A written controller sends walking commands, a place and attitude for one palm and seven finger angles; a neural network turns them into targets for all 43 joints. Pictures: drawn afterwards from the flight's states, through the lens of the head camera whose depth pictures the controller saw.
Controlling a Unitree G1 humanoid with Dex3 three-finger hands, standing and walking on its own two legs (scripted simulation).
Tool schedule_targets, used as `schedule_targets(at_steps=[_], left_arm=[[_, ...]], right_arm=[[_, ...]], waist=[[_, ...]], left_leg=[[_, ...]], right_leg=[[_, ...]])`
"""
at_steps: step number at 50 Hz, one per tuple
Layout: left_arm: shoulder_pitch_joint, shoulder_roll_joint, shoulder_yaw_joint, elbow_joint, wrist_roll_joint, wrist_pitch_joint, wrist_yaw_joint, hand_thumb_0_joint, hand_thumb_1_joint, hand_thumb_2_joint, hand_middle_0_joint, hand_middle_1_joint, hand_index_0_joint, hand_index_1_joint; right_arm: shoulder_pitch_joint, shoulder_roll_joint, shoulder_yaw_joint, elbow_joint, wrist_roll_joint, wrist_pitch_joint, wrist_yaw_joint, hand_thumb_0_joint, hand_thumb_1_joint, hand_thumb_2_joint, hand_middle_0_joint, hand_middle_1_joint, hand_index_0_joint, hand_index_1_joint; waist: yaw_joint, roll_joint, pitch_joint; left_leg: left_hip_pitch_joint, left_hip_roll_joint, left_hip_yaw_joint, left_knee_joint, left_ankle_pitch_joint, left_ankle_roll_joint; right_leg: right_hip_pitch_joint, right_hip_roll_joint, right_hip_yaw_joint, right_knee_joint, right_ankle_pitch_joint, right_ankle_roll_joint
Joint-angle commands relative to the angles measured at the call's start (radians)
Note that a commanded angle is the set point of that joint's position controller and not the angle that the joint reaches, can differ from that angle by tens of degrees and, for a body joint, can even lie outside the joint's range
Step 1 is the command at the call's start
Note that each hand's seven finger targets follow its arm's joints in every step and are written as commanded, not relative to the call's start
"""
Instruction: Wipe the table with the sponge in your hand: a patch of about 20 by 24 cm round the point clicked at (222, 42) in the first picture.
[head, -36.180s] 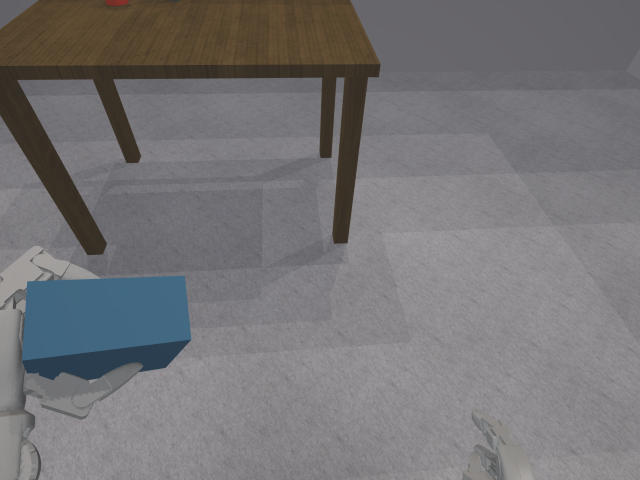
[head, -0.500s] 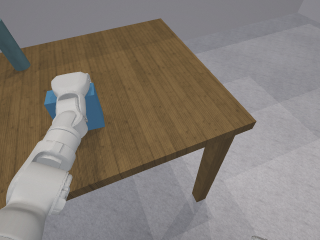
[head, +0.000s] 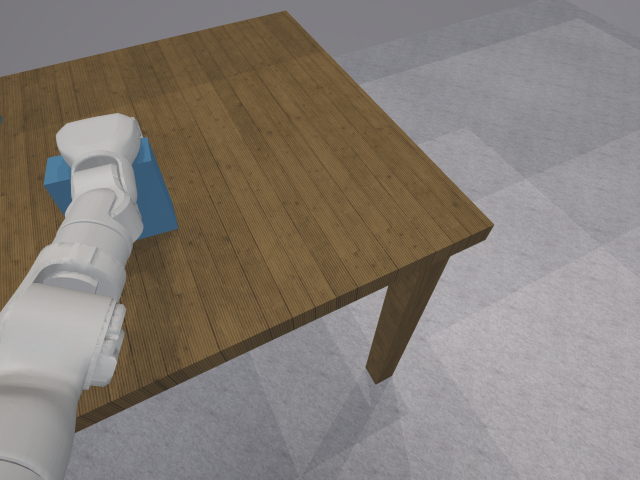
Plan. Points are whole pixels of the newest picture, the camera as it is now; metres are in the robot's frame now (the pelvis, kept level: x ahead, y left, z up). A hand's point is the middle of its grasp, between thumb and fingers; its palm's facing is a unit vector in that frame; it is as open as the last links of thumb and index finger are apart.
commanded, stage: slide back across to the first lane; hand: left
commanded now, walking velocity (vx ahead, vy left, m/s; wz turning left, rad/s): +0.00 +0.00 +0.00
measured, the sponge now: (123, 206) +0.48 +0.26 +0.06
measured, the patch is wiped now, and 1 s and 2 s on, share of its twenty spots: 0.95 0.95 0.95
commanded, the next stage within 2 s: wipe back along the first lane in 0.64 s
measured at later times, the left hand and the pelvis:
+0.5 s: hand (50, 190) +0.46 +0.32 +0.11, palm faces -0.12 -0.01 -0.99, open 10.4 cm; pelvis +0.02 +0.02 +0.00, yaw +0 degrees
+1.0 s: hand (45, 205) +0.44 +0.32 +0.11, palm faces -0.09 +0.00 -1.00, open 10.4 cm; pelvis +0.01 +0.02 +0.01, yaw +1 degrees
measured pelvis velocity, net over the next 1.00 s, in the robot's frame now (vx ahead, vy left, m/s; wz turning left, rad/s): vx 0.01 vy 0.02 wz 0.02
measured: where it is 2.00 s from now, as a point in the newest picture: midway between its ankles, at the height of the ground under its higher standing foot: outside the picture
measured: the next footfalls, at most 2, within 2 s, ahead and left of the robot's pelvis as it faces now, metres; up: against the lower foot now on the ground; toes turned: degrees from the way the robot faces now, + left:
none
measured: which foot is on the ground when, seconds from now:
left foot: down 0.00-1.00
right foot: down 0.00-1.00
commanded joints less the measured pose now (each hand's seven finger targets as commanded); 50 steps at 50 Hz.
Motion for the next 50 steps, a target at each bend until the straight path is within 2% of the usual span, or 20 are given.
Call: schedule_targets(at_steps=[1,2,5,10,11,12,14,15,16,17,19,21,22,26,30,36,38,41,44,50], left_arm=[[-0.415,0.284,0.062,-0.100,0.032,0.005,0.028,0.000,0.100,1.300,-1.200,-1.600,-1.200,-1.600],[-0.409,0.322,0.079,-0.111,0.040,0.000,0.029,0.000,0.100,1.300,-1.200,-1.600,-1.200,-1.600],[-0.368,0.316,0.069,-0.112,0.048,-0.004,0.019,0.000,0.100,1.300,-1.200,-1.600,-1.200,-1.600],[-0.325,0.401,0.119,-0.161,0.048,-0.019,0.006,0.000,0.100,1.300,-1.200,-1.600,-1.200,-1.600],[-0.353,0.440,0.124,-0.151,0.023,-0.007,-0.001,0.000,0.100,1.300,-1.200,-1.600,-1.200,-1.600],[-0.319,0.403,0.125,-0.191,0.039,-0.021,-0.002,0.000,0.100,1.300,-1.200,-1.600,-1.200,-1.600],[-0.304,0.449,0.157,-0.231,0.048,-0.039,-0.005,0.000,0.100,1.300,-1.200,-1.600,-1.200,-1.600],[-0.287,0.409,0.124,-0.245,0.046,-0.045,-0.014,0.000,0.100,1.300,-1.200,-1.600,-1.200,-1.600],[-0.337,0.431,0.115,-0.243,0.016,-0.037,-0.024,0.000,0.100,1.300,-1.200,-1.600,-1.200,-1.600],[-0.277,0.381,0.109,-0.262,0.036,-0.049,-0.030,0.000,0.100,1.300,-1.200,-1.600,-1.200,-1.600],[-0.302,0.409,0.131,-0.325,0.029,-0.077,-0.041,0.000,0.100,1.300,-1.200,-1.600,-1.200,-1.600],[-0.330,0.360,0.079,-0.365,-0.002,-0.088,-0.065,0.000,0.100,1.300,-1.200,-1.600,-1.200,-1.600],[-0.306,0.332,0.071,-0.376,0.008,-0.103,-0.070,0.000,0.100,1.300,-1.200,-1.600,-1.200,-1.600],[-0.318,0.358,0.094,-0.440,0.002,-0.141,-0.083,0.000,0.100,1.300,-1.200,-1.600,-1.200,-1.600],[-0.308,0.395,0.123,-0.402,0.014,-0.151,-0.075,0.000,0.100,1.300,-1.200,-1.600,-1.200,-1.600],[-0.340,0.470,0.167,-0.403,0.032,-0.171,-0.068,0.000,0.100,1.300,-1.200,-1.600,-1.200,-1.600],[-0.347,0.379,0.094,-0.392,0.026,-0.173,-0.072,0.000,0.100,1.300,-1.200,-1.600,-1.200,-1.600],[-0.246,0.342,0.101,-0.441,-0.005,-0.193,-0.085,0.000,0.100,1.300,-1.200,-1.600,-1.200,-1.600],[-0.213,0.268,0.053,-0.463,-0.024,-0.193,-0.086,0.000,0.100,1.300,-1.200,-1.600,-1.200,-1.600],[-0.147,0.298,0.104,-0.407,-0.021,-0.158,-0.043,0.000,0.100,1.300,-1.200,-1.600,-1.200,-1.600]], right_arm=[[0.054,-0.157,-0.045,-0.074,-0.005,-0.023,-0.007,0.000,-0.900,-0.900,0.200,0.300,0.200,0.300],[0.061,-0.156,-0.044,-0.078,-0.006,-0.021,-0.007,0.000,-0.900,-0.900,0.200,0.300,0.200,0.300],[0.063,-0.151,-0.043,-0.091,-0.005,-0.015,-0.005,0.000,-0.900,-0.900,0.200,0.300,0.200,0.300],[0.050,-0.158,-0.042,-0.112,-0.001,-0.007,-0.010,0.000,-0.900,-0.900,0.200,0.300,0.200,0.300],[0.015,-0.172,-0.042,-0.122,0.000,-0.013,-0.002,0.000,-0.900,-0.900,0.200,0.300,0.200,0.300],[0.053,-0.159,-0.044,-0.112,0.003,-0.008,-0.006,0.000,-0.900,-0.900,0.200,0.300,0.200,0.300],[0.042,-0.162,-0.047,-0.118,0.003,-0.005,-0.009,0.000,-0.900,-0.900,0.200,0.300,0.200,0.300],[0.036,-0.157,-0.047,-0.128,0.005,-0.006,-0.009,0.000,-0.900,-0.900,0.200,0.300,0.200,0.300],[-0.003,-0.170,-0.046,-0.140,0.003,-0.016,-0.001,0.000,-0.900,-0.900,0.200,0.300,0.200,0.300],[0.042,-0.157,-0.050,-0.121,0.008,-0.007,-0.007,0.000,-0.900,-0.900,0.200,0.300,0.200,0.300],[0.032,-0.163,-0.056,-0.129,0.007,-0.008,-0.014,0.000,-0.900,-0.900,0.200,0.300,0.200,0.300],[0.003,-0.163,-0.059,-0.149,0.010,-0.020,-0.012,0.000,-0.900,-0.900,0.200,0.300,0.200,0.300],[0.034,-0.154,-0.059,-0.128,0.010,-0.015,-0.017,0.000,-0.900,-0.900,0.200,0.300,0.200,0.300],[0.017,-0.155,-0.057,-0.135,0.008,-0.014,-0.026,0.000,-0.900,-0.900,0.200,0.300,0.200,0.300],[0.013,-0.157,-0.052,-0.121,0.007,-0.006,-0.028,0.000,-0.900,-0.900,0.200,0.300,0.200,0.300],[0.004,-0.162,-0.048,-0.126,0.004,-0.007,-0.031,0.000,-0.900,-0.900,0.200,0.300,0.200,0.300],[0.009,-0.153,-0.050,-0.126,0.004,-0.008,-0.029,0.000,-0.900,-0.900,0.200,0.300,0.200,0.300],[0.007,-0.153,-0.059,-0.143,-0.001,-0.010,-0.023,0.000,-0.900,-0.900,0.200,0.300,0.200,0.300],[-0.002,-0.150,-0.061,-0.141,0.002,-0.002,-0.020,0.000,-0.900,-0.900,0.200,0.300,0.200,0.300],[-0.029,-0.153,-0.050,-0.126,0.006,0.002,-0.017,0.000,-0.900,-0.900,0.200,0.300,0.200,0.300]], waist=[[0.002,-0.061,-0.328],[0.007,-0.040,-0.371],[0.019,-0.033,-0.368],[0.038,-0.049,-0.369],[0.073,-0.016,-0.377],[0.038,-0.044,-0.372],[0.055,-0.023,-0.383],[0.054,-0.006,-0.377],[0.082,0.013,-0.376],[0.043,-0.007,-0.360],[0.047,0.002,-0.363],[0.059,0.035,-0.365],[0.030,0.014,-0.349],[0.048,0.049,-0.345],[0.046,0.017,-0.306],[0.062,0.055,-0.348],[0.042,0.052,-0.348],[0.071,0.075,-0.403],[0.059,0.028,-0.359],[0.081,-0.034,-0.262]], left_leg=[[0.113,-0.015,-0.014,-0.023,0.316,0.027],[0.129,-0.015,-0.010,-0.016,0.338,0.028],[0.135,-0.015,-0.007,-0.017,0.347,0.028],[0.133,-0.022,-0.001,-0.029,0.365,0.033],[0.117,-0.033,-0.012,-0.030,0.409,0.020],[0.161,-0.017,-0.006,-0.035,0.406,0.033],[0.184,-0.020,-0.005,-0.035,0.424,0.034],[0.194,-0.022,-0.004,-0.037,0.439,0.033],[0.180,-0.034,-0.019,-0.032,0.495,0.018],[0.236,-0.012,-0.015,-0.039,0.487,0.029],[0.273,-0.009,-0.022,-0.038,0.499,0.031],[0.306,-0.017,-0.040,-0.029,0.590,0.018],[0.345,0.001,-0.036,-0.029,0.583,0.023],[0.368,-0.003,-0.043,-0.033,0.625,0.010],[0.348,-0.006,-0.041,-0.035,0.597,0.003],[0.354,-0.004,-0.054,-0.045,0.610,-0.013],[0.371,-0.002,-0.052,-0.033,0.614,-0.013],[0.424,0.009,-0.067,-0.025,0.706,-0.025],[0.414,0.012,-0.071,-0.028,0.654,-0.023],[0.307,-0.004,-0.057,-0.074,0.484,-0.011]], right_leg=[[0.192,-0.003,0.033,-0.019,0.360,-0.013],[0.220,-0.005,0.040,-0.009,0.383,-0.011],[0.236,-0.003,0.034,-0.016,0.392,-0.013],[0.297,-0.004,0.038,-0.028,0.432,-0.012],[0.302,-0.012,0.031,-0.029,0.465,-0.025],[0.306,-0.004,0.034,-0.019,0.456,-0.014],[0.318,-0.003,0.035,-0.028,0.462,-0.017],[0.314,-0.002,0.032,-0.033,0.466,-0.019],[0.304,-0.009,0.022,-0.035,0.507,-0.032],[0.291,0.001,0.024,-0.026,0.465,-0.020],[0.278,0.003,0.022,-0.040,0.447,-0.022],[0.248,0.001,0.010,-0.047,0.472,-0.031],[0.230,0.008,0.015,-0.042,0.439,-0.022],[0.215,0.005,0.011,-0.050,0.435,-0.033],[0.209,0.005,0.008,-0.050,0.410,-0.034],[0.210,0.004,0.007,-0.049,0.382,-0.044],[0.184,0.004,0.003,-0.043,0.373,-0.037],[0.191,0.007,0.003,-0.049,0.386,-0.040],[0.169,0.008,-0.002,-0.055,0.353,-0.033],[0.201,0.006,-0.004,-0.067,0.301,-0.039]])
